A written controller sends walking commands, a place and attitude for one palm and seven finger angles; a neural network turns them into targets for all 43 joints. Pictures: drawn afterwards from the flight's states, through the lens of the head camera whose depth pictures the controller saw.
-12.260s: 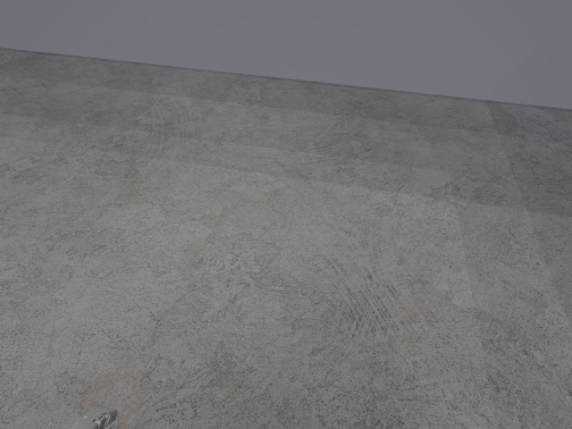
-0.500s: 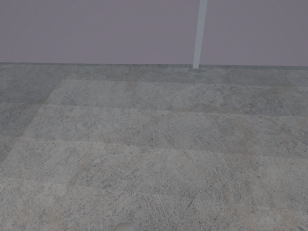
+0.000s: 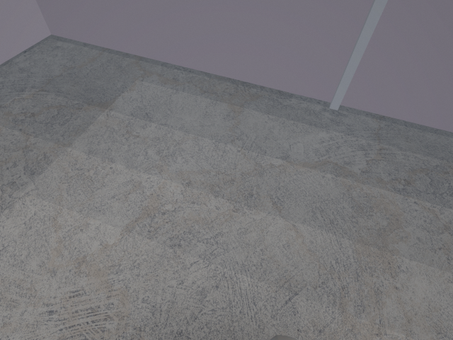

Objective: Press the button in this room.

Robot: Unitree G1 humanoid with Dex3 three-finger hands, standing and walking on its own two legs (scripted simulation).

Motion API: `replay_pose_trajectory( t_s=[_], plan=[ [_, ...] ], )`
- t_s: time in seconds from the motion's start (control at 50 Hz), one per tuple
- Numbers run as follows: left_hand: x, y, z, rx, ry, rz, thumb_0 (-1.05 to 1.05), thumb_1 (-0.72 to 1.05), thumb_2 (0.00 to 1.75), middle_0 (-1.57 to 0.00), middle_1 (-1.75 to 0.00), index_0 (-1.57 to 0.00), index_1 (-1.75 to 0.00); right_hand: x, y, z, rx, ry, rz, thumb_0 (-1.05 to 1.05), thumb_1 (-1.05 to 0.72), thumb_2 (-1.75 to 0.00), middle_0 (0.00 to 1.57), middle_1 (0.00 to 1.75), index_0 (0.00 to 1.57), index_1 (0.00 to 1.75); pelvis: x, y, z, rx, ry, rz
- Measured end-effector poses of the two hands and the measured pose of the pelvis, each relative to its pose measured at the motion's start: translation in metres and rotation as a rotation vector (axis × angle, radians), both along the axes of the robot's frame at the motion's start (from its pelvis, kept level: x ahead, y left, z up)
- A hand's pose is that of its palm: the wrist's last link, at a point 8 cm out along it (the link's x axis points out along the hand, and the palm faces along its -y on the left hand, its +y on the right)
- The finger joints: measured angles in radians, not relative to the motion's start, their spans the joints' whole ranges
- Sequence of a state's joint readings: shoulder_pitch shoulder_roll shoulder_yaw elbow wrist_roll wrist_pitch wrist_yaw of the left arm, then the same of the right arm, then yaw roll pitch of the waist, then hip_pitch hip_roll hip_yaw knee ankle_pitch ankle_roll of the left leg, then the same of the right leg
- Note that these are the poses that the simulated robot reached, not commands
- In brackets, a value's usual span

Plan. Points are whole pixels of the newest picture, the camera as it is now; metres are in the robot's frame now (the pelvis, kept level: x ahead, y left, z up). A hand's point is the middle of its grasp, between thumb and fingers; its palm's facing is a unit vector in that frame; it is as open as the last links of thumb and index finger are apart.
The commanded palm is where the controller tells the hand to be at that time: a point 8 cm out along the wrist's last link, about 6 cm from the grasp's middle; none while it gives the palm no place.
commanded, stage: turn or walk to find it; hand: left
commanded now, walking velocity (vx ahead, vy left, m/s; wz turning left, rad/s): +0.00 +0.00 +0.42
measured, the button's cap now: out of the picture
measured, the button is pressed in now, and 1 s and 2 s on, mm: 0 0 0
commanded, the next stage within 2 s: none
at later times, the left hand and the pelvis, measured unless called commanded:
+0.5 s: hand out of the picture +0.01 +0.14 -0.15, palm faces +0.25 -0.93 -0.27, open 7.3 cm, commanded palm none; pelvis -0.02 -0.06 +0.00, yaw +14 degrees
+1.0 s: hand out of the picture -0.08 +0.21 -0.17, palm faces +0.44 -0.86 -0.25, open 7.4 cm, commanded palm none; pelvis -0.05 -0.02 +0.00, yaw +25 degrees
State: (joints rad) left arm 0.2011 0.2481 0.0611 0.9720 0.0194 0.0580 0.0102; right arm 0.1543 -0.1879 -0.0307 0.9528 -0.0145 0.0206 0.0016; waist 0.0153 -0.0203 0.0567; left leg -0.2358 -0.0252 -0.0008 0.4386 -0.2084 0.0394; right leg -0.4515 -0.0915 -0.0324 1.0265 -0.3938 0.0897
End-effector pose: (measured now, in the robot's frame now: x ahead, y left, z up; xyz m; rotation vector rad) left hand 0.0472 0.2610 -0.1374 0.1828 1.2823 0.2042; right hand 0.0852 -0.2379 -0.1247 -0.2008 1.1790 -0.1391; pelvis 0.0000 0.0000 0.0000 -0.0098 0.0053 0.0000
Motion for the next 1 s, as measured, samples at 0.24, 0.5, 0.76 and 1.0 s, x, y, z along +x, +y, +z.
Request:
replay_pose_trajectory(
  t_s=[0.24,0.5,0.76,1.0],
  plan=[
    [0.025,-0.052,0.019,0.055,-0.158,-0.007,0.01,0.91,0.90,-0.20,-0.30,-0.20,-0.30,-0.050,-0.045,-0.040,0.059,0.145,-0.005,0.00,-0.90,-0.89,0.20,0.30,0.20,0.30,-0.015,-0.042,-0.011,0.030,0.004,0.104],
    [-0.060,-0.073,0.020,0.040,-0.074,0.185,0.01,0.92,0.90,-0.20,-0.30,-0.20,-0.30,-0.027,-0.065,-0.031,0.023,0.192,0.137,0.00,-0.91,-0.90,0.19,0.30,0.19,0.30,-0.020,-0.055,-0.002,0.053,-0.012,0.246],
    [-0.176,-0.032,-0.024,-0.024,0.110,0.388,0.01,0.91,0.90,-0.20,-0.30,-0.20,-0.30,0.056,0.022,-0.007,-0.032,-0.026,0.374,0.00,-0.91,-0.90,0.19,0.30,0.20,0.30,-0.041,-0.016,-0.016,0.019,-0.015,0.341],
    [-0.152,-0.014,0.001,0.008,-0.036,0.414,0.01,0.91,0.90,-0.20,-0.30,-0.20,-0.30,0.040,0.040,0.001,-0.003,-0.009,0.430,0.00,-0.90,-0.89,0.20,0.30,0.20,0.30,-0.053,-0.015,0.000,-0.002,-0.011,0.430]
  ],
)
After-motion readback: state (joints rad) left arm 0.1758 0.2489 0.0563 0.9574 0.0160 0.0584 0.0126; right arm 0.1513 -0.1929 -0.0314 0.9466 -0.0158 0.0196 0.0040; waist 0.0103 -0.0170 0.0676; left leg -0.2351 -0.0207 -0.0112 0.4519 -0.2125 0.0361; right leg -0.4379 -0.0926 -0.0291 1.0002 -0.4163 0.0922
